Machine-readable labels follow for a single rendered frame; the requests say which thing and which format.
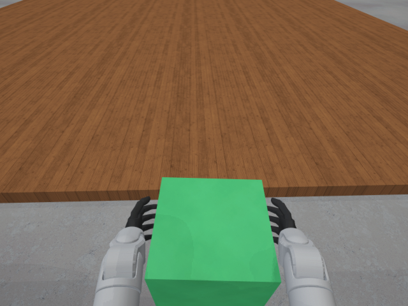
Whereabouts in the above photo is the right robot hand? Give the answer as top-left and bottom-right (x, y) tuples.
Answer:
(267, 198), (296, 244)

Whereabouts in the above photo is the right robot forearm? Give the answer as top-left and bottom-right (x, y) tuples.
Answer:
(278, 228), (337, 306)

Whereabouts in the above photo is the carton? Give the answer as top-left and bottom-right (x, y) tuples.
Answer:
(145, 177), (281, 306)

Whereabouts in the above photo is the left robot forearm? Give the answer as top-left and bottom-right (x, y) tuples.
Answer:
(93, 226), (145, 306)

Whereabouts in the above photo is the left robot hand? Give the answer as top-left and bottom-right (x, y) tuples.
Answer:
(125, 196), (157, 241)

